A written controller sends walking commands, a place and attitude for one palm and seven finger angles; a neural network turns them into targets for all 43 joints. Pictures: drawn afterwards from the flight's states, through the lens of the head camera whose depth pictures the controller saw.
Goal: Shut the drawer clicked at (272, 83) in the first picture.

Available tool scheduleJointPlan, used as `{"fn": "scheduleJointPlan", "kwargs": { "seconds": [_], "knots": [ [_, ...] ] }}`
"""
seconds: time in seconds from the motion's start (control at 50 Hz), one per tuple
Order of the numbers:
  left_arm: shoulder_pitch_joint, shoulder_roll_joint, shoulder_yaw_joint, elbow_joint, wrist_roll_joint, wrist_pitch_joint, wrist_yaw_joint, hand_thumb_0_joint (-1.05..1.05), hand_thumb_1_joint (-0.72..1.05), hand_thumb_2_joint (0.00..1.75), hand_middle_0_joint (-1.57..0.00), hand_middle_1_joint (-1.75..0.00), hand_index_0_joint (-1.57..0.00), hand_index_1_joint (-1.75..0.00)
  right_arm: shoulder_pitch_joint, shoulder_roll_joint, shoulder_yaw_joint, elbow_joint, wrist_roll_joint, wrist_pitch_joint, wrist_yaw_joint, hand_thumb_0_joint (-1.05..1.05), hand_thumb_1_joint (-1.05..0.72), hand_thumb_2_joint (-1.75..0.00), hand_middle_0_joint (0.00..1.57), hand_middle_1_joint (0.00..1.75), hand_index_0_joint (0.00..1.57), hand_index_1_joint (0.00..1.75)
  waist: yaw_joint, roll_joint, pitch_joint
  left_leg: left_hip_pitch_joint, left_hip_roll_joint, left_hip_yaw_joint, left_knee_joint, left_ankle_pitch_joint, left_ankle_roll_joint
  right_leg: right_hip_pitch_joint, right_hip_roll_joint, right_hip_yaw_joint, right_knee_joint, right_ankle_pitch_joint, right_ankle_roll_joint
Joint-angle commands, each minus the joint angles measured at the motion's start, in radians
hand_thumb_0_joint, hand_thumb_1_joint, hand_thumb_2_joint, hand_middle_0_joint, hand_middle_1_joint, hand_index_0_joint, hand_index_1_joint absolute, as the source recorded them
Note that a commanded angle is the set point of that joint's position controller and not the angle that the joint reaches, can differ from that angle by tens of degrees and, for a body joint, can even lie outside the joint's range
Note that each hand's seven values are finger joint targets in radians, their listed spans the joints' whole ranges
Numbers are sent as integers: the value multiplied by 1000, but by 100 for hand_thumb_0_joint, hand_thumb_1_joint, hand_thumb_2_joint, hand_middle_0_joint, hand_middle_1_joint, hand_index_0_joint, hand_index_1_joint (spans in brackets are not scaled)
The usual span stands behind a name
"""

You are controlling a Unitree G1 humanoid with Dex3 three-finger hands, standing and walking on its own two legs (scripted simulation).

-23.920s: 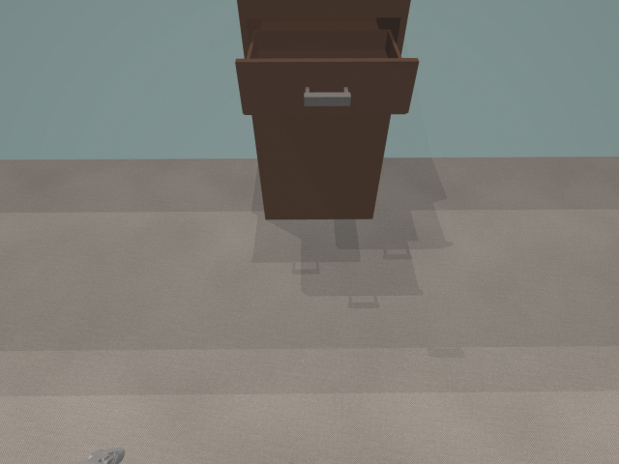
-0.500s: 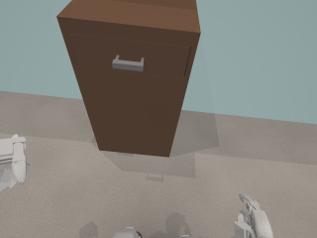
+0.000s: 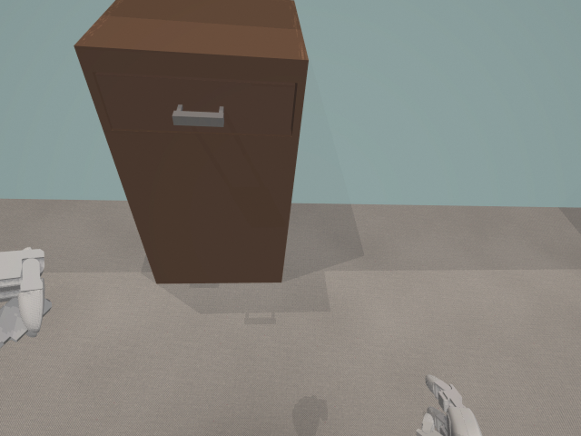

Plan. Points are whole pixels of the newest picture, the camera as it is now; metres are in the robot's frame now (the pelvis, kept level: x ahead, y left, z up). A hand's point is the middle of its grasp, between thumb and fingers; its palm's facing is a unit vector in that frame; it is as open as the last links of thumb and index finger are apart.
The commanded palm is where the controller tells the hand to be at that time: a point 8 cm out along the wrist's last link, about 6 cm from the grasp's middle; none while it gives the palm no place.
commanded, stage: stop stepping back and stand still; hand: left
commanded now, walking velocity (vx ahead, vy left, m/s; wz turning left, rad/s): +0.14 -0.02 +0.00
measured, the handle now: (199, 114) +0.80 +0.22 +0.02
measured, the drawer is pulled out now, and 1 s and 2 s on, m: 0.00 0.00 0.00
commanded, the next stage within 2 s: let the arm hang, fingers relaxed in 1.22 s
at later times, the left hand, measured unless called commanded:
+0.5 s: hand out of the picture +0.09 +0.23 +0.18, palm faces +0.36 -0.83 -0.43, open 3.2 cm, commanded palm +0.05 +0.28 +0.19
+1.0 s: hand out of the picture +0.13 +0.26 +0.17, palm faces +0.39 -0.79 -0.47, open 3.2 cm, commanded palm +0.07 +0.30 +0.19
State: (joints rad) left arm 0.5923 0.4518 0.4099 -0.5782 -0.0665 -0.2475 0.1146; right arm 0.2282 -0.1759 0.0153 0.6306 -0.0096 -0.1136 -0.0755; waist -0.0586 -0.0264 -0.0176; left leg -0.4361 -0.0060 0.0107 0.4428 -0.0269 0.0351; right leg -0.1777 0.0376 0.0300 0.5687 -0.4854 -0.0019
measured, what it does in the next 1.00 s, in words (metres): steps on the spot: left foot, then left foot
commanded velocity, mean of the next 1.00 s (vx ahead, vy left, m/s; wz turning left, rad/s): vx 0.09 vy -0.02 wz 0.00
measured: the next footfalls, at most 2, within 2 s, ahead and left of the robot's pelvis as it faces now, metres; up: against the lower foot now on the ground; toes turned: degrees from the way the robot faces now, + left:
left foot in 0.20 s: +0.09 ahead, +0.10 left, +0.00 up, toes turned -2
left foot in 0.62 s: -0.01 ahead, +0.13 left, +0.00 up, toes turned +3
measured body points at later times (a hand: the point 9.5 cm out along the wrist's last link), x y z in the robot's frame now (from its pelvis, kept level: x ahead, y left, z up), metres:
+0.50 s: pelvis -0.08 +0.00 +0.01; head -0.10 +0.02 +0.45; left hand +0.07 +0.27 +0.21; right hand +0.07 -0.23 -0.08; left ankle -0.03 +0.11 -0.67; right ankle -0.06 -0.10 -0.73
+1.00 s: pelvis -0.05 +0.02 +0.01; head -0.04 +0.02 +0.46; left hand +0.10 +0.30 +0.19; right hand +0.11 -0.21 -0.09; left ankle -0.05 +0.13 -0.73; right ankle -0.04 -0.08 -0.73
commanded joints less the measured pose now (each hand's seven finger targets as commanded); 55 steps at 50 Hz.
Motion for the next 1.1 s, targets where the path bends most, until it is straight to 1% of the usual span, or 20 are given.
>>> {"fn": "scheduleJointPlan", "kwargs": {
  "seconds": [0.0, 0.04, 0.08, 0.16, 0.2, 0.22, 0.3, 0.32, 0.36, 0.38, 0.42, 0.54, 0.56, 0.6, 0.66, 0.74, 0.82, 0.9, 0.98, 1.08],
  "knots": [
    [153, 120, 113, -254, 0, -37, 17, 0, 90, 90, -140, -160, -140, -160, -112, -143, -53, -197, 6, -57, 6, 0, -90, -90, 20, 30, 20, 30, 59, 199, -115, 84, 78, -103, -232, -509, -70, 90, 29, -67, -207, -8, -30],
    [160, 153, 124, -275, -4, -38, 17, 0, 90, 90, -140, -160, -140, -160, -98, -145, -71, -181, 3, -42, 6, 0, -90, -90, 20, 30, 20, 30, 47, -104, -83, 275, -21, -5, 254, -279, -57, -279, -188, 170, -406, -178, -120],
    [75, 133, 116, -291, 0, -30, 32, 0, 90, 90, -140, -160, -140, -160, -70, -145, -72, -147, 0, -32, 10, 0, -90, -90, 20, 30, 20, 30, 34, -147, -31, 162, 15, -45, 449, -219, -50, -322, -306, 246, -390, -174, -200],
    [-206, 45, 3, -140, 39, -18, 56, 0, 90, 90, -140, -160, -140, -160, -86, -177, -65, -119, 10, -63, -27, 0, -90, -90, 20, 30, 20, 30, 8, 95, 140, 188, 84, -111, -1, -431, 3, -363, -127, -12, -122, -188, -51],
    [-189, 53, 21, -126, 42, -31, 63, 0, 90, 90, -140, -160, -140, -160, -85, -183, -58, -131, 17, -87, -33, 0, -90, -90, 20, 30, 20, 30, 30, 333, 59, 103, 231, -415, -293, -795, 74, -223, 5, -86, 187, -57, 3],
    [-157, 68, 41, -118, 49, -22, 61, 0, 90, 90, -140, -160, -140, -160, -95, -168, -53, -133, 8, -84, -30, 0, -90, -90, 20, 30, 20, 30, 37, 376, 44, 21, 250, -470, -389, -894, 70, -162, 27, -77, 314, -56, -6],
    [16, 78, 46, -229, 44, -15, 40, 0, 90, 90, -140, -160, -140, -160, -124, -141, -52, -171, -1, -73, 8, 0, -90, -90, 20, 30, 20, 30, 74, 213, -6, -167, 181, -260, -244, -695, 55, 161, 12, -84, 44, -37, -39],
    [64, 85, 51, -244, 50, -14, 35, 0, 90, 90, -140, -160, -140, -160, -130, -136, -54, -179, -3, -58, 13, 0, -90, -90, 20, 30, 20, 30, 83, 140, -5, -236, 102, -149, -73, -650, 17, 225, -19, -29, -92, -54, -60],
    [63, 145, 128, -267, 42, -12, 35, 0, 90, 90, -140, -160, -140, -160, -116, -135, -69, -166, -4, -20, 23, 0, -90, -90, 20, 30, 20, 30, 75, -206, 27, -264, -50, 17, 640, -429, -38, -61, -412, 554, -491, -291, -196],
    [-53, 153, 121, -344, 34, -36, 20, 0, 90, 90, -140, -160, -140, -160, -75, -151, -72, -134, -14, -14, 30, 0, -90, -90, 20, 30, 20, 30, 30, -83, -7, -201, -10, -26, 768, -295, -47, -147, -371, 412, -396, -133, -196],
    [-5, 112, 115, -179, 27, -25, 38, 0, 90, 90, -140, -160, -140, -160, -64, -117, -63, -136, -3, -27, 12, 0, -90, -90, 20, 30, 20, 30, 21, -61, 33, -160, 46, -31, 704, -321, -37, -245, -338, 342, -424, -333, -186],
    [-122, 59, 31, -128, 46, -32, 63, 0, 90, 90, -140, -160, -140, -160, -87, -121, -43, -123, -4, -70, -31, 0, -90, -90, 20, 30, 20, 30, 42, -31, 28, 235, 26, 100, 69, -321, 6, -250, -234, 103, -271, -172, -115],
    [-115, 43, 14, -141, 41, -33, 62, 0, 90, 90, -140, -160, -140, -160, -79, -129, -45, -133, 1, -87, -36, 0, -90, -90, 20, 30, 20, 30, 35, 18, 23, 290, 54, 49, -43, -333, 22, -231, -197, 66, -162, -73, -85],
    [-132, 63, 30, -243, 46, -50, 64, 0, 90, 90, -140, -160, -140, -160, -78, -164, -52, -156, 6, -97, -23, 0, -90, -90, 20, 30, 20, 30, 48, 254, -22, 364, 285, -307, -158, -246, 121, -307, -42, -67, 175, 86, 6],
    [-96, 118, 94, -270, 50, -44, 51, 0, 90, 90, -140, -160, -140, -160, -84, -127, -53, -135, -4, -110, 3, 0, -90, -90, 20, 30, 20, 30, 41, 266, 32, 172, 328, -364, -246, -406, 151, -260, -69, -23, 285, 14, 4],
    [69, 91, 90, -251, 44, -28, 51, 0, 90, 90, -140, -160, -140, -160, -91, -142, -52, -151, 10, -85, 25, 0, -90, -90, 20, 30, 20, 30, 53, 144, -27, 55, 188, -81, -20, -217, 45, 59, -54, -48, -118, 213, 1],
    [69, 104, 114, -189, 20, -24, 52, 0, 90, 90, -140, -160, -140, -160, -70, -123, -63, -146, 15, -53, 27, 0, -90, -90, 20, 30, 20, 30, 38, -80, -17, 59, 32, 12, 239, -336, -25, -53, -268, 324, -330, 72, -117],
    [55, 78, 87, -150, 23, -25, 59, 0, 90, 90, -140, -160, -140, -160, -91, -125, -47, -141, 16, -39, 13, 0, -90, -90, 20, 30, 20, 30, 36, -48, -36, 193, 53, -15, 31, -179, -11, -23, -208, 135, -208, 364, -80],
    [15, 79, 63, -194, 34, -40, 51, 0, 90, 90, -140, -160, -140, -160, -125, -136, -42, -156, 13, -46, -4, 0, -90, -90, 20, 30, 20, 30, 53, 168, -58, 266, 155, -124, -77, 151, 17, 4, -79, -18, -67, 475, 1],
    [59, 88, 73, -201, 31, -40, 46, 0, 90, 90, -140, -160, -140, -160, -115, -140, -53, -171, 18, -42, 3, 0, -90, -90, 20, 30, 20, 30, 54, 77, -102, 247, 111, -62, -14, 168, -6, 93, -102, 12, -113, 621, -11]
  ]
}}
